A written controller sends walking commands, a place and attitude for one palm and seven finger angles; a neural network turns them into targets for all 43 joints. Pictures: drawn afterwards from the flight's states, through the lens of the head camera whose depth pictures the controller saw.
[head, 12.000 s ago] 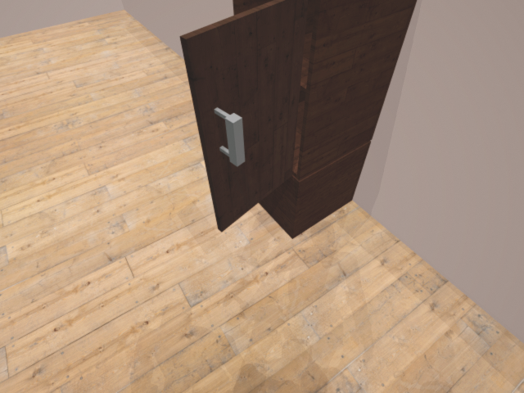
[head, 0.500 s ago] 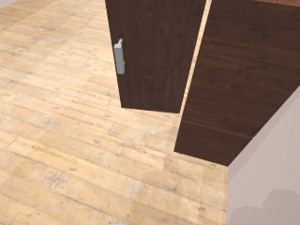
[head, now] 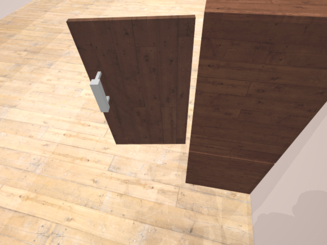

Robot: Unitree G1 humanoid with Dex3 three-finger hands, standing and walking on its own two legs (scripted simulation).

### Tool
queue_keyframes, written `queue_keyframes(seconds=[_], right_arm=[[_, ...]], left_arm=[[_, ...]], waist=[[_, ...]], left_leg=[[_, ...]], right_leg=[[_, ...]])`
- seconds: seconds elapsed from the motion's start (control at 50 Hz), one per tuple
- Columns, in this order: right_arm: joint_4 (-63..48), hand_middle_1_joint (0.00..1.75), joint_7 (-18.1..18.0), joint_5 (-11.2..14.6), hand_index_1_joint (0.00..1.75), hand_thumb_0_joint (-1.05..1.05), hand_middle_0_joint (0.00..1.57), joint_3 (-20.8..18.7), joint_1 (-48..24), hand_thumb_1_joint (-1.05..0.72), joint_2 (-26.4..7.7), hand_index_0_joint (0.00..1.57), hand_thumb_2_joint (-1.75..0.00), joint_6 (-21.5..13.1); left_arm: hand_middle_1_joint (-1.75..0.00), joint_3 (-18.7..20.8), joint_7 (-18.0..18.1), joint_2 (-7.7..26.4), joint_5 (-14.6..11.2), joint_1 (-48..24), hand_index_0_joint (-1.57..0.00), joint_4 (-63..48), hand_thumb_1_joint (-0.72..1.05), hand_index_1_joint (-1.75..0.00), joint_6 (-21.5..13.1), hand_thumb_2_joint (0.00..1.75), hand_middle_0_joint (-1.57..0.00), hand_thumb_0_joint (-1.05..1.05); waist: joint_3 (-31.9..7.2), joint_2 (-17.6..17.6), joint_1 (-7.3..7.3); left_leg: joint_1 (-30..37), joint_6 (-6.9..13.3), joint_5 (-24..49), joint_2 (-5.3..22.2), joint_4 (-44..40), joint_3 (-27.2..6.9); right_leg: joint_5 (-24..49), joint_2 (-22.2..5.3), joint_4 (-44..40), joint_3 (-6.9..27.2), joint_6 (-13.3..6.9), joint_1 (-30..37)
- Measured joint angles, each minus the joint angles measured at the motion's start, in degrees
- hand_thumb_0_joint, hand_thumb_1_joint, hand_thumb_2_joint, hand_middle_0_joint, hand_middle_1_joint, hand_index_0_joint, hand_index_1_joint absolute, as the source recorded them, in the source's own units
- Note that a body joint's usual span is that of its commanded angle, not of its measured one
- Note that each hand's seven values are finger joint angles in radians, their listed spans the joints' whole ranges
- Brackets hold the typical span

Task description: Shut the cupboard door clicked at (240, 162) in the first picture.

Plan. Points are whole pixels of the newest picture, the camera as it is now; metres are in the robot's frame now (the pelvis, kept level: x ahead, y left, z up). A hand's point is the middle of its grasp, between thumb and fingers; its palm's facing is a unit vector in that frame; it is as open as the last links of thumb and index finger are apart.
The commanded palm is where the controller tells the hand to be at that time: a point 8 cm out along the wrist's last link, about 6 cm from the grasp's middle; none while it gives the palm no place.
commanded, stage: come to a stop and stand still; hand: left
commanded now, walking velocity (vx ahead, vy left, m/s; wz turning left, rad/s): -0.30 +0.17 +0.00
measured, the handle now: (102, 92) +0.57 +0.24 +0.03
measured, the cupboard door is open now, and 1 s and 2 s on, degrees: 100 100 100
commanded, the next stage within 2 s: look again from close up in 0.94 s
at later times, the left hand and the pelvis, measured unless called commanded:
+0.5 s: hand out of the picture +0.08 +0.22 -0.17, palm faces +0.04 -0.97 -0.22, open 7.4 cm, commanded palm none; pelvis +0.03 +0.02 +0.00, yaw -1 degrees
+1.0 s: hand out of the picture +0.03 +0.15 -0.17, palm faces -0.03 -0.98 -0.19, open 7.3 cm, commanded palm none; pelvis +0.02 -0.01 +0.00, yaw -2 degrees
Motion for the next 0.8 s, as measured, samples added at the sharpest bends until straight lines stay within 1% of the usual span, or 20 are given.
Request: queue_keyframes(seconds=[0.04, 0.1, 0.2, 0.22, 0.24, 0.26, 0.28, 0.32, 0.34, 0.38, 0.4, 0.44, 0.48, 0.52, 0.56, 0.6, 0.66, 0.68, 0.74, 0.8], right_arm=[[-0.45, 0.29, -0.32, 0.23, 0.29, 0.00, 0.20, 0.18, -1.04, -0.92, 0.07, 0.20, -0.90, -0.05], [-1.46, 0.29, -0.63, 0.71, 0.29, 0.00, 0.20, 0.63, -2.61, -0.91, 0.70, 0.20, -0.90, 0.16], [-2.54, 0.29, -1.01, 0.82, 0.29, 0.00, 0.20, 0.55, -5.29, -0.92, 0.86, 0.20, -0.90, 1.17], [-2.72, 0.29, -1.01, 0.80, 0.29, 0.00, 0.20, 0.46, -5.68, -0.92, 0.77, 0.20, -0.90, 1.26], [-3.01, 0.29, -0.98, 0.75, 0.29, 0.00, 0.20, 0.40, -5.88, -0.92, 0.60, 0.20, -0.90, 1.20], [-3.26, 0.29, -1.03, 0.62, 0.29, 0.00, 0.20, 0.33, -6.07, -0.92, 0.52, 0.20, -0.90, 1.03], [-3.50, 0.29, -1.13, 0.48, 0.29, 0.00, 0.20, 0.33, -6.44, -0.92, 0.79, 0.20, -0.90, 0.98], [-4.33, 0.29, -1.54, 0.25, 0.29, 0.00, 0.20, 0.58, -7.23, -0.92, 1.38, 0.20, -0.90, 0.79], [-4.83, 0.29, -1.83, 0.12, 0.29, 0.00, 0.20, 0.72, -7.64, -0.92, 1.55, 0.20, -0.90, 0.64], [-5.75, 0.29, -2.20, -0.13, 0.29, 0.00, 0.20, 0.93, -8.55, -0.92, 1.71, 0.20, -0.90, 0.60], [-6.12, 0.29, -2.28, -0.20, 0.29, 0.00, 0.20, 0.99, -9.00, -0.91, 1.75, 0.20, -0.90, 0.63], [-6.73, 0.30, -2.34, -0.27, 0.30, 0.00, 0.20, 1.03, -9.74, -0.91, 1.79, 0.20, -0.90, 0.61], [-7.10, 0.30, -2.21, -0.31, 0.30, 0.00, 0.20, 0.96, -10.27, -0.91, 1.68, 0.20, -0.90, 0.56], [-7.28, 0.30, -1.97, -0.38, 0.30, 0.00, 0.20, 0.73, -10.46, -0.91, 1.34, 0.20, -0.90, 0.49], [-7.25, 0.30, -1.67, -0.26, 0.30, 0.00, 0.20, 0.50, -10.10, -0.91, 0.92, 0.20, -0.90, 0.52], [-7.15, 0.30, -1.29, 0.19, 0.30, 0.00, 0.20, 0.25, -9.25, -0.91, 0.81, 0.20, -0.90, 0.86], [-5.95, 0.30, -0.75, 0.27, 0.30, 0.00, 0.20, -0.13, -7.92, -0.91, -0.36, 0.20, -0.90, 1.86], [-5.45, 0.30, -0.68, 0.24, 0.30, 0.00, 0.20, -0.07, -7.30, -0.91, -0.62, 0.20, -0.90, 1.98], [-3.69, 0.30, -0.78, 0.30, 0.29, 0.00, 0.20, 0.21, -5.10, -0.91, -1.14, 0.20, -0.90, 1.35], [-1.47, 0.29, -1.03, 0.33, 0.29, 0.00, 0.20, 0.63, -3.26, -0.91, -0.69, 0.20, -0.90, 1.00]], left_arm=[[-0.30, -0.45, 0.51, -1.00, -0.06, 0.82, -0.19, 0.82, 0.92, -0.30, 0.20, 0.90, -0.20, 0.01], [-0.30, -0.52, 1.23, -1.04, -0.11, 1.46, -0.20, 2.29, 0.95, -0.30, 0.86, 0.90, -0.20, 0.01], [-0.30, -0.60, 1.26, -1.39, -0.16, 1.70, -0.20, 3.46, 0.94, -0.30, 2.33, 0.90, -0.20, 0.01], [-0.30, -0.50, 1.32, -1.39, -0.17, 1.80, -0.20, 3.52, 0.93, -0.30, 2.62, 0.90, -0.20, 0.01], [-0.30, -0.42, 1.37, -1.38, -0.25, 1.98, -0.20, 3.47, 0.93, -0.30, 2.95, 0.90, -0.20, 0.01], [-0.30, -0.33, 1.43, -1.27, -0.37, 2.04, -0.20, 3.35, 0.92, -0.30, 3.35, 0.90, -0.20, 0.01], [-0.30, -0.25, 1.61, -0.89, -0.46, 1.85, -0.20, 3.14, 0.92, -0.30, 3.84, 0.90, -0.20, 0.01], [-0.30, -0.16, 1.89, -0.12, -0.64, 1.37, -0.20, 2.51, 0.92, -0.30, 4.81, 0.90, -0.20, 0.01], [-0.30, -0.09, 1.88, 0.15, -0.67, 1.00, -0.20, 2.28, 0.92, -0.30, 5.22, 0.90, -0.20, 0.01], [-0.30, 0.22, 1.74, 0.58, -0.69, 0.27, -0.20, 1.76, 0.91, -0.30, 5.70, 0.90, -0.20, 0.01], [-0.30, 0.41, 1.65, 0.79, -0.67, 0.00, -0.20, 1.45, 0.91, -0.30, 5.84, 0.90, -0.20, 0.01], [-0.30, 0.66, 1.45, 1.24, -0.57, -0.44, -0.20, 0.78, 0.91, -0.30, 6.05, 0.90, -0.20, 0.01], [-0.30, 0.76, 1.24, 1.60, -0.43, -0.62, -0.19, 0.09, 0.91, -0.30, 6.18, 0.90, -0.20, 0.01], [-0.30, 0.62, 1.04, 1.75, -0.31, -0.68, -0.19, -0.34, 0.91, -0.30, 6.13, 0.90, -0.20, 0.01], [-0.30, 0.42, 0.85, 1.87, -0.27, -0.48, -0.19, -0.73, 0.91, -0.30, 5.70, 0.90, -0.20, 0.01], [-0.30, 0.24, 0.84, 2.44, -0.02, 0.56, -0.19, -1.28, 0.91, -0.30, 4.88, 0.90, -0.20, 0.01], [-0.30, -0.62, 0.88, 1.42, 0.15, 1.20, -0.19, 0.13, 0.91, -0.30, 4.50, 0.90, -0.20, 0.01], [-0.30, -0.94, 0.85, 1.12, 0.08, 1.58, -0.19, 0.52, 0.91, -0.30, 4.29, 0.90, -0.20, 0.01], [-0.30, -1.68, 0.80, 0.29, -0.32, 2.42, -0.19, 1.82, 0.91, -0.30, 3.89, 0.90, -0.20, 0.01], [-0.30, -1.83, 1.14, -0.16, -0.50, 2.42, -0.20, 3.08, 0.91, -0.30, 4.06, 0.90, -0.20, 0.01]], waist=[[-0.15, -0.18, -0.16], [-0.23, -1.10, 0.07], [0.47, -1.77, 0.95], [0.57, -1.93, 1.04], [0.53, -1.87, 1.11], [0.45, -1.95, 1.16], [0.64, -2.82, 1.39], [0.92, -4.11, 1.91], [1.03, -4.20, 1.89], [1.22, -3.90, 1.74], [1.25, -3.72, 1.69], [1.19, -3.34, 1.54], [0.93, -2.90, 1.42], [0.61, -2.11, 1.04], [0.12, -1.49, 0.75], [-0.93, -2.48, 0.88], [-1.08, -1.09, 0.01], [-1.26, -1.05, -0.14], [-1.90, -1.02, -0.64], [-1.93, -2.18, -0.56]], left_leg=[[-2.60, -0.87, 2.39, 0.28, -1.20, -0.36], [-3.64, -2.09, 4.19, 0.23, -8.48, -0.65], [-1.54, -2.73, 7.54, -0.58, -18.78, -0.44], [-0.56, -2.65, 9.54, -0.69, -21.07, -0.20], [0.57, -2.26, 14.09, -0.50, -23.63, -0.08], [1.10, -0.58, 14.97, -0.53, -24.42, -0.05], [0.94, 0.63, 14.02, -1.01, -23.60, 0.25], [0.70, 1.75, 12.48, -1.52, -23.01, 0.96], [0.55, 1.94, 12.42, -1.51, -23.27, 1.02], [0.27, 1.95, 13.23, -1.23, -24.19, 0.90], [0.15, 1.93, 13.75, -1.06, -24.72, 0.90], [-0.18, 1.80, 14.73, -0.67, -25.75, 0.86], [-0.52, 1.48, 15.64, -0.21, -26.70, 0.94], [-0.92, 1.03, 16.39, 0.32, -27.24, 0.81], [-1.56, 0.40, 16.77, 0.73, -26.98, 0.55], [-2.82, -0.46, 16.22, 0.32, -25.29, 1.20], [-2.47, -1.16, 10.47, 0.23, -23.35, -0.78], [-1.96, -1.22, 10.02, 0.07, -23.35, -1.19], [0.86, -1.45, 16.31, 0.24, -26.14, -2.18], [2.43, -2.06, 15.78, 0.26, -26.99, -2.25]], right_leg=[[1.40, 0.53, -3.96, -0.02, -0.05, 2.13], [2.14, 0.70, -7.07, 0.34, -0.07, 3.99], [-0.36, 0.35, -5.01, 0.64, 1.02, 4.98], [-1.27, 0.22, -3.79, 0.61, 1.36, 4.90], [-2.35, 0.27, -2.26, 0.48, 1.72, 4.64], [-3.51, 0.19, -0.52, 0.36, 2.14, 4.13], [-4.47, -0.40, 1.03, 0.65, 2.50, 3.63], [-11.32, -0.40, 7.50, 2.86, 3.01, 1.26], [-14.28, 0.13, 12.02, 4.15, 3.11, -0.30], [-16.59, 1.17, 19.86, 6.09, 3.33, -2.88], [-16.63, 1.46, 22.43, 6.70, 3.49, -3.72], [-16.39, 1.59, 24.16, 7.29, 3.73, -4.30], [-15.86, 1.27, 22.21, 7.30, 3.87, -3.67], [-15.14, 0.82, 16.95, 6.76, 3.76, -1.66], [-10.77, 0.52, 7.98, 6.24, 3.57, 1.84], [-5.93, -0.47, -1.52, 7.23, 2.61, 5.21], [-5.86, 0.21, -1.29, 6.43, 3.11, 6.11], [-5.82, 0.28, -1.56, 6.33, 3.21, 6.57], [-6.11, 0.89, -1.52, 5.90, 3.21, 7.56], [-6.06, 0.92, -2.39, 5.79, 3.03, 9.08]])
